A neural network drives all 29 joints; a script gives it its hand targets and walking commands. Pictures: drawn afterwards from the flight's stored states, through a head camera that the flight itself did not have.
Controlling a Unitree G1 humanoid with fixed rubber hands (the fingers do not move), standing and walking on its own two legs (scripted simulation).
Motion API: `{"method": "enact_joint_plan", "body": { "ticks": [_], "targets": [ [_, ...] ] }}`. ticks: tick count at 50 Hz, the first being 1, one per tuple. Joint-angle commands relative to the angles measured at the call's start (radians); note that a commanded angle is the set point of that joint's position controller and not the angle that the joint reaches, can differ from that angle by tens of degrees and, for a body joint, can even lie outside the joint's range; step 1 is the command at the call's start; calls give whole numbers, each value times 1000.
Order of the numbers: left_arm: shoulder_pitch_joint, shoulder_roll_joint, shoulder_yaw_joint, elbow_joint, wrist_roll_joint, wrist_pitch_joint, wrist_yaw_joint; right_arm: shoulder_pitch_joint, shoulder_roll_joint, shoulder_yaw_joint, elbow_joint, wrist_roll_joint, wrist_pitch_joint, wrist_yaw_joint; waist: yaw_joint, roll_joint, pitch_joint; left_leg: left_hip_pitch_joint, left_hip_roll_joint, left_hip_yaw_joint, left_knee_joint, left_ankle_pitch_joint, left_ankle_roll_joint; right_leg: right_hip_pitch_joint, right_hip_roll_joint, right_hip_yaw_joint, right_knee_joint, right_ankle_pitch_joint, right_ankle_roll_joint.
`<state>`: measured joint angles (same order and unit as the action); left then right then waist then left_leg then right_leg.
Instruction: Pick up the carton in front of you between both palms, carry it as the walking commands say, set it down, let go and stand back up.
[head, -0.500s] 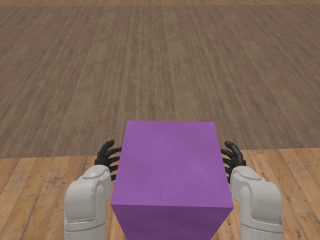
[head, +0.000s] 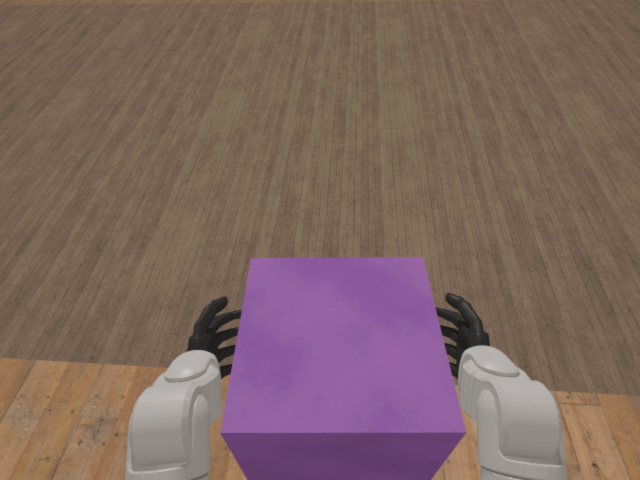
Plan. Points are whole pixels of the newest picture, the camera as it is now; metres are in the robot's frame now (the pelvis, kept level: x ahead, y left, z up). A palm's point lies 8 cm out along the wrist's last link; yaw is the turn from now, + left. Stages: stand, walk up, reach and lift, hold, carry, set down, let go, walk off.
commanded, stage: carry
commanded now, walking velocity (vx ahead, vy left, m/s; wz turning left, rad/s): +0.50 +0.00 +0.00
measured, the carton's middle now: (337, 382) +0.26 +0.01 -0.01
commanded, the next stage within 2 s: none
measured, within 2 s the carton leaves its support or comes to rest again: neither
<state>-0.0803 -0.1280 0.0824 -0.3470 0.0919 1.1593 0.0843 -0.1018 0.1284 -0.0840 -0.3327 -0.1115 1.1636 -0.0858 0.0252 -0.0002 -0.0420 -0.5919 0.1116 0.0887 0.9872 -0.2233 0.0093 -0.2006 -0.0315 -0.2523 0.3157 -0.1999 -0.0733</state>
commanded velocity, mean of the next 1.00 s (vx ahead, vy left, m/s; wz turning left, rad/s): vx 0.50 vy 0.00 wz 0.00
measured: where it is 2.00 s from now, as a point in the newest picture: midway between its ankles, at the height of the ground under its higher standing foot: (342, 214)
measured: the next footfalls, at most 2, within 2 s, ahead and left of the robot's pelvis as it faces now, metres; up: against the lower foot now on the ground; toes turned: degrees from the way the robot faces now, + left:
left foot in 0.24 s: +0.37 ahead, +0.12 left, +0.00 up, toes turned +10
right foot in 0.72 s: +0.68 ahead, -0.09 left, +0.01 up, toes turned -13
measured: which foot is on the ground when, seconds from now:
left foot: up 0.00-0.22, down 0.24-0.74, up 0.76-1.00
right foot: down 0.00-0.24, up 0.26-0.70, down 0.72-1.00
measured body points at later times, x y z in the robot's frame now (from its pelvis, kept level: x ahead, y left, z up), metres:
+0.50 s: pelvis +0.34 +0.05 +0.00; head +0.37 +0.06 +0.45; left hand +0.64 +0.18 +0.08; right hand +0.61 -0.13 +0.08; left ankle +0.33 +0.11 -0.75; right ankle +0.35 -0.09 -0.68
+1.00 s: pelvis +0.65 -0.01 -0.01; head +0.72 -0.02 +0.44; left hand +1.04 +0.14 +0.14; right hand +1.05 -0.16 +0.13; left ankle +0.70 +0.13 -0.65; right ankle +0.63 -0.08 -0.75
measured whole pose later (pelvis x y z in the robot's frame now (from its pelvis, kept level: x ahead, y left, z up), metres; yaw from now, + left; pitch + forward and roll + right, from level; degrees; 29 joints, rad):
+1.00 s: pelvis +0.65 -0.01 -0.01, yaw -2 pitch +5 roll +0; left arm -0.78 -0.02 0.25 -0.08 0.04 1.36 0.15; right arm -0.81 -0.02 -0.26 -0.06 -0.07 1.37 -0.12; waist 0.06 0.02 0.05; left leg -0.75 0.08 0.04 1.17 -0.32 0.04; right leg -0.30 -0.01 -0.19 0.46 -0.34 -0.07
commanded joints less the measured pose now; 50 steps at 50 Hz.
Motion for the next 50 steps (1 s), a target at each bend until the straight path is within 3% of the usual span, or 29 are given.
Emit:
{"method": "enact_joint_plan", "body": {
  "ticks": [1, 6, 9, 11, 12, 13, 14, 15, 16, 17, 18, 20, 22, 27, 30, 33, 35, 36, 37, 38, 39, 40, 41, 42, 44, 47, 50],
  "targets": [
    [-453, -941, -732, -122, -413, -10, -276, -415, 959, 738, -105, 375, -24, 239, -13, -130, -259, -74, 0, 44, -163, 83, -19, 291, -232, 179, -137, 261, -55],
    [-437, -847, -696, -142, -390, 26, -260, -439, 870, 732, -160, 397, 20, 233, -7, -144, -164, -31, -37, 114, -402, 175, -2, 302, -208, 105, -124, 361, -46],
    [-438, -808, -677, -126, -368, 54, -247, -456, 824, 716, -156, 408, 56, 239, -7, -160, -133, 57, -47, 134, -475, 207, 23, 323, -210, 73, -78, 456, -22],
    [-460, -791, -672, -125, -363, 72, -242, -458, 808, 697, -136, 410, 73, 244, -26, -138, -191, 285, -111, 198, -529, 154, 30, 277, -177, 7, 123, 594, 13],
    [-478, -784, -671, -127, -363, 81, -241, -457, 798, 682, -117, 409, 79, 246, -45, -80, -254, 488, -123, 197, -528, 86, 30, 176, -139, -9, 303, 534, 37],
    [-498, -776, -671, -126, -366, 90, -240, -454, 788, 669, -106, 405, 84, 249, -60, 51, -314, 679, 80, -103, -600, -59, 74, -29, -96, 11, 540, 280, 70],
    [-523, -786, -686, -145, -374, 99, -238, -469, 795, 666, -72, 401, 77, 254, -54, 324, -394, 902, 316, -540, -712, -123, 220, -347, 38, 71, 833, -153, 104],
    [-548, -798, -690, -136, -375, 97, -240, -466, 830, 666, -69, 414, 74, 256, -54, 304, -381, 874, 325, -583, -763, 43, 238, -439, 28, 192, 984, -270, 79],
    [-571, -835, -695, -134, -381, 89, -243, -494, 862, 671, -89, 422, 68, 256, -55, 226, -374, 839, 295, -459, -728, 182, 222, -466, -23, 235, 1030, -248, 54],
    [-591, -871, -702, -139, -391, 79, -245, -522, 896, 678, -106, 427, 61, 256, -53, 109, -379, 793, 270, -371, -706, 250, 191, -464, -64, 254, 992, -192, 40],
    [-602, -901, -708, -143, -399, 70, -246, -555, 922, 687, -133, 434, 55, 255, -46, 43, -363, 720, 253, -289, -722, 291, 161, -435, -94, 259, 920, -138, 35],
    [-598, -931, -710, -152, -401, 58, -241, -581, 941, 697, -167, 445, 47, 253, -40, 69, -371, 668, 217, -181, -757, 234, 129, -382, -93, 227, 803, -85, 42],
    [-565, -930, -708, -156, -388, 51, -230, -561, 924, 699, -188, 450, 49, 255, -40, 93, -358, 666, 201, -123, -786, 209, 136, -392, -81, 195, 702, -56, 57],
    [-582, -861, -701, -193, -373, 70, -206, -573, 832, 688, -220, 454, 75, 254, -44, 118, -272, 702, 150, -10, -789, 318, 136, -444, -62, 115, 425, 54, 79],
    [-679, -784, -697, -207, -390, 99, -198, -649, 749, 670, -220, 449, 99, 241, -53, 138, -220, 709, 130, 31, -760, 390, 135, -426, -38, 73, 318, 109, 66],
    [-818, -690, -680, -170, -404, 134, -190, -770, 655, 648, -176, 439, 127, 219, -64, 157, -190, 704, 127, 49, -700, 450, 124, -369, -13, 52, 260, 116, 27],
    [-914, -643, -643, -107, -411, 155, -184, -898, 618, 635, -127, 452, 148, 205, -22, 145, -239, 644, 101, 114, -520, 576, 95, -166, 41, 0, 204, 80, -1],
    [-933, -625, -618, -64, -417, 168, -180, -934, 605, 626, -96, 460, 164, 197, 15, 87, -308, 555, 50, 153, -339, 556, 66, 44, 74, -22, 182, 39, -2],
    [-971, -603, -592, -31, -424, 178, -177, -1005, 586, 607, -69, 463, 176, 191, 51, -44, -389, 379, 16, 141, -79, 298, 39, 249, -110, 231, 136, -88, -22],
    [-1033, -571, -565, -6, -421, 184, -174, -1051, 621, 604, -50, 481, 192, 183, 46, -316, -464, 24, -132, 67, 220, -130, -6, 497, -369, 722, 31, -169, -186],
    [-1073, -603, -555, 23, -447, 191, -172, -1115, 625, 582, -18, 489, 196, 178, 58, -313, -467, -109, -143, -65, 391, -277, 11, 508, -378, 820, -53, -119, -220],
    [-1108, -645, -557, 30, -468, 194, -171, -1160, 659, 572, 6, 501, 200, 174, 55, -240, -441, -170, -91, -106, 460, -250, 39, 483, -347, 705, 4, 10, -207],
    [-1171, -688, -558, 37, -489, 195, -174, -1205, 690, 557, 29, 506, 202, 172, 55, -107, -442, -188, -62, -113, 463, -209, 53, 452, -321, 610, 55, 131, -180],
    [-1243, -734, -554, 47, -506, 195, -178, -1233, 723, 543, 67, 502, 202, 170, 43, -57, -433, -179, -38, -122, 412, -160, 58, 392, -303, 528, 64, 193, -154],
    [-1354, -806, -552, 80, -528, 188, -188, -1298, 778, 525, 120, 490, 194, 168, 28, -72, -454, -145, -28, -106, 349, -116, 58, 331, -273, 439, 45, 144, -127],
    [-1477, -858, -536, 133, -542, 177, -196, -1397, 829, 501, 180, 474, 176, 159, 23, -87, -436, -211, -27, -73, 265, -107, 41, 325, -258, 379, 38, 144, -154],
    [-1518, -876, -504, 204, -532, 170, -195, -1441, 849, 475, 246, 458, 165, 149, 39, -99, -403, -254, -25, -35, 95, -71, 26, 349, -233, 320, 46, 234, -168]
  ]
}}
